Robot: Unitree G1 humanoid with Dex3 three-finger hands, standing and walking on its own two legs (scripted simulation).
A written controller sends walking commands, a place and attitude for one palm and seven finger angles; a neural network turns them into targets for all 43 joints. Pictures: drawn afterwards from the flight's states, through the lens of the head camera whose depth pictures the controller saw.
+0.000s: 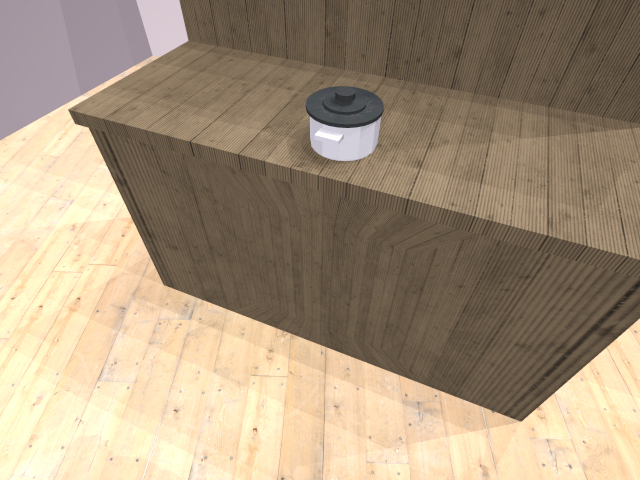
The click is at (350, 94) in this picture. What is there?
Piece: lid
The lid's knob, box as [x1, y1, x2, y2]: [335, 87, 355, 101]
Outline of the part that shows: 335,90 335,97 338,100 350,101 354,98 355,91 350,87 339,87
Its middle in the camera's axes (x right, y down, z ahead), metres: +0.05 -0.29 +0.79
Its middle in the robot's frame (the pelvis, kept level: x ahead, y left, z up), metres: +0.80 -0.01 +0.11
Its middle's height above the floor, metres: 0.88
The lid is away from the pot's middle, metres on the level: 0.00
